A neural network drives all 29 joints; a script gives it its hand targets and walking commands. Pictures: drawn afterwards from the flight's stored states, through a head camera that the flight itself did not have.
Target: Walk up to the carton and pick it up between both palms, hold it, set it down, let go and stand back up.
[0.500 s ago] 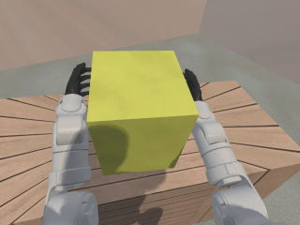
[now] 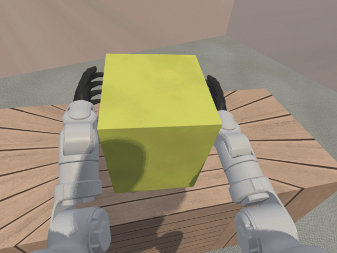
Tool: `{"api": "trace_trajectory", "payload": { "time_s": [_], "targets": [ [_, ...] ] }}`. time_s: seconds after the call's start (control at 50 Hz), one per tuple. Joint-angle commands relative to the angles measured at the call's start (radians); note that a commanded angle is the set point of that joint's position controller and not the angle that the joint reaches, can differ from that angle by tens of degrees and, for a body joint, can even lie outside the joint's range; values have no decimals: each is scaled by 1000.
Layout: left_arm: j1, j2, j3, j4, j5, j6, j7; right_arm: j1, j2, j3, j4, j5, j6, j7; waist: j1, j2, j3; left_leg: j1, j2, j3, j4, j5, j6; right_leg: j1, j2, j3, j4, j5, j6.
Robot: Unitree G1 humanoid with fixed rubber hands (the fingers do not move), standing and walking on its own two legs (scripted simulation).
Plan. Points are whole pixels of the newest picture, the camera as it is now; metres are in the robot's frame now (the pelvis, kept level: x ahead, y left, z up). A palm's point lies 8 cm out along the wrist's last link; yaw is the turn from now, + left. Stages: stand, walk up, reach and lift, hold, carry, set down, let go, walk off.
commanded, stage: hold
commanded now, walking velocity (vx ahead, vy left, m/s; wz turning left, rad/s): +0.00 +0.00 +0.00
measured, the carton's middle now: (153, 126) +0.35 +0.00 +0.14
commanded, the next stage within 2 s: none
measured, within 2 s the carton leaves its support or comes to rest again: neither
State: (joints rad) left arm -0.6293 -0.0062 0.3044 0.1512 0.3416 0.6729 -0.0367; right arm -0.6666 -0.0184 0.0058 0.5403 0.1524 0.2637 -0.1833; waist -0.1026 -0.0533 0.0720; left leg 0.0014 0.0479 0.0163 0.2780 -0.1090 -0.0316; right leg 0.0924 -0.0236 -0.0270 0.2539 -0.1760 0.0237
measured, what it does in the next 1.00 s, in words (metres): stands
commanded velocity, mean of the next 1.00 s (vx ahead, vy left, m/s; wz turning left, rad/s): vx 0.00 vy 0.00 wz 0.00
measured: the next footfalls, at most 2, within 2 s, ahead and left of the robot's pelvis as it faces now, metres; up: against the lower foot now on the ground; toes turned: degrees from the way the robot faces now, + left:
none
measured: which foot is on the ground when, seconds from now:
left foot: down 0.00-1.00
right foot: down 0.00-1.00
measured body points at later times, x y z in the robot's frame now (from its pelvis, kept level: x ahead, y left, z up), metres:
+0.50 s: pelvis +0.01 +0.00 +0.00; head -0.02 +0.03 +0.45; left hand +0.39 +0.15 +0.19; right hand +0.37 -0.14 +0.17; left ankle +0.04 +0.14 -0.75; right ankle -0.01 -0.13 -0.75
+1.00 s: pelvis +0.00 +0.00 +0.00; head -0.04 +0.02 +0.45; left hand +0.39 +0.15 +0.20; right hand +0.38 -0.14 +0.18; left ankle +0.04 +0.14 -0.75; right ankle -0.01 -0.13 -0.75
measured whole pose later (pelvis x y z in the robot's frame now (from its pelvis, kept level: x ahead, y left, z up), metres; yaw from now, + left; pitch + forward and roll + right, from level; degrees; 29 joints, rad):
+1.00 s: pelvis +0.00 +0.00 +0.00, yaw -1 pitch -9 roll +0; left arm -0.64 0.00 0.31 0.16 0.34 0.67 -0.06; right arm -0.68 -0.02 0.00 0.55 0.14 0.27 -0.18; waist -0.09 -0.05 0.07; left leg -0.01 0.05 0.02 0.28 -0.11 -0.03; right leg 0.07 -0.02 -0.02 0.26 -0.17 0.02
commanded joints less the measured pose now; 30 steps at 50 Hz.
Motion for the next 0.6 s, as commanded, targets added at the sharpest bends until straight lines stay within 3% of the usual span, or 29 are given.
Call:
{"api": "trace_trajectory", "payload": {
  "time_s": [0.0,0.02,0.04,0.06,0.08,0.1,0.12,0.14,0.16,0.18,0.22,0.24,0.26,0.28,0.3,0.32,0.34,0.36,0.38,0.4,0.42,0.46,0.52,0.54,0.56,0.58],
  "targets": [
    [-555,-544,-454,-55,-133,-65,-155,-738,590,402,-316,101,-61,41,34,38,-402,204,-86,57,28,180,39,-85,68,-57,-31,222,53],
    [-581,-574,-482,-106,-129,-61,-148,-719,571,380,-290,85,-59,44,8,78,-382,232,-77,58,27,184,29,-108,68,-62,-38,175,41],
    [-593,-571,-473,-116,-123,-67,-150,-673,560,344,-217,66,-50,50,0,78,-336,217,-65,54,15,154,22,-125,70,-61,-50,129,34],
    [-593,-565,-465,-76,-116,-60,-155,-694,543,326,-208,57,-48,55,-5,48,-292,190,-69,56,1,100,26,-148,68,-66,-59,69,36],
    [-571,-579,-453,-38,-102,-56,-157,-684,541,299,-179,41,-50,60,-3,65,-292,173,-60,63,-15,66,23,-166,72,-61,-65,19,25],
    [-572,-570,-459,-42,-105,-52,-157,-653,527,270,-138,30,-48,61,-26,78,-270,181,-61,52,-13,58,21,-168,71,-76,-66,14,20],
    [-571,-591,-500,-103,-125,-56,-152,-692,555,310,-242,61,-74,61,-19,115,-384,222,-68,59,9,139,14,-137,74,-73,-53,81,16],
    [-621,-600,-534,-149,-151,-69,-136,-694,539,327,-239,73,-72,65,-10,139,-409,226,-72,44,23,179,2,-140,81,-81,-37,106,23],
    [-601,-591,-515,-88,-152,-66,-131,-726,534,323,-266,72,-75,63,-3,99,-371,233,-71,46,26,180,6,-155,85,-83,-48,108,26],
    [-572,-619,-542,-145,-161,-73,-127,-697,565,354,-306,90,-84,61,-15,88,-478,255,-72,43,48,265,2,-97,82,-69,-39,201,26],
    [-516,-588,-503,-58,-137,-54,-136,-697,551,341,-283,83,-57,48,10,76,-337,216,-76,43,27,196,18,-117,76,-66,-49,151,27],
    [-523,-592,-514,-94,-138,-50,-139,-655,534,346,-279,72,-58,48,-18,73,-362,218,-73,48,30,191,14,-114,80,-72,-48,159,27],
    [-497,-572,-474,-109,-125,-50,-140,-644,546,372,-280,84,-50,53,23,48,-365,236,-72,51,26,213,24,-99,76,-55,-43,197,32],
    [-487,-573,-495,-95,-126,-46,-139,-630,532,348,-266,76,-44,49,-10,66,-360,228,-75,53,29,206,16,-109,75,-66,-45,195,30],
    [-480,-570,-501,-153,-129,-44,-142,-632,533,378,-312,83,-55,46,2,43,-374,248,-72,49,43,278,20,-83,76,-62,-36,271,39],
    [-461,-572,-530,-182,-150,-38,-141,-618,532,397,-359,102,-53,38,-19,58,-409,264,-77,41,59,329,8,-56,78,-63,-20,354,41],
    [-458,-588,-555,-240,-179,-50,-144,-617,557,434,-419,128,-61,28,-12,51,-497,304,-73,30,77,427,4,-19,92,-60,-9,441,40],
    [-461,-570,-581,-243,-192,-49,-144,-570,542,423,-409,120,-48,19,-38,70,-435,297,-83,37,80,401,-5,-37,89,-62,-7,446,45],
    [-466,-565,-547,-234,-157,-42,-145,-602,545,434,-408,129,-42,19,-14,56,-428,291,-76,34,79,381,1,-46,95,-68,-1,415,51],
    [-387,-535,-508,-187,-123,-21,-152,-542,529,431,-392,127,-26,11,-16,69,-336,274,-82,31,56,326,8,-71,85,-70,-16,374,49],
    [-405,-532,-515,-230,-123,-20,-154,-553,541,439,-398,129,-21,16,16,63,-355,271,-79,41,55,324,6,-45,83,-69,-21,340,43],
    [-438,-543,-505,-206,-100,-12,-159,-572,494,385,-356,94,-25,24,-19,85,-301,246,-70,40,31,238,2,-118,83,-76,-45,221,34],
    [-454,-568,-602,-311,-179,-35,-145,-588,528,443,-464,130,-44,22,-18,83,-440,289,-76,36,72,377,-10,-57,89,-71,-11,374,40],
    [-488,-556,-593,-274,-168,-33,-143,-613,518,416,-457,117,-43,22,-51,65,-377,273,-78,31,64,312,-9,-72,81,-73,-18,335,45],
    [-496,-556,-568,-260,-155,-36,-144,-604,522,409,-415,111,-30,22,-21,111,-349,251,-79,32,51,282,-12,-107,79,-75,-23,287,34],
    [-477,-538,-549,-216,-133,-20,-144,-561,513,393,-337,100,-6,22,-36,92,-253,232,-75,38,29,221,-4,-119,79,-84,-38,205,32]
  ]
}}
